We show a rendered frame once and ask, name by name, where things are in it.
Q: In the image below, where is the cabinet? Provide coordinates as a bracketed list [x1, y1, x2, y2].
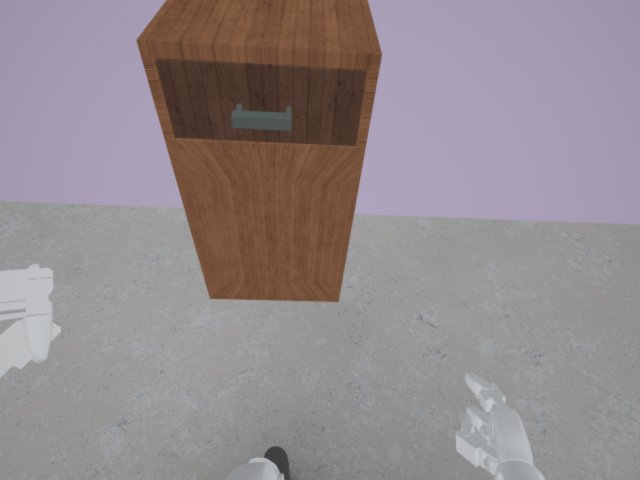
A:
[136, 0, 382, 302]

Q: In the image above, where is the handle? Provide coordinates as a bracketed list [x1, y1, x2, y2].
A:
[231, 104, 292, 131]

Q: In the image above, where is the left robot hand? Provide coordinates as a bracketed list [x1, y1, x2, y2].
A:
[0, 263, 61, 378]

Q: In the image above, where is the robot left shin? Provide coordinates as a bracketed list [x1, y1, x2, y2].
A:
[249, 458, 280, 474]

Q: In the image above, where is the right robot hand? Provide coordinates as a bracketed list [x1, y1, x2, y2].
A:
[456, 372, 534, 475]

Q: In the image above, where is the drawer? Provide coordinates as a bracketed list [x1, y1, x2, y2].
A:
[155, 58, 367, 146]

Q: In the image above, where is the left robot foot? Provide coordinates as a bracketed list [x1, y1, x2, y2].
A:
[264, 446, 289, 480]

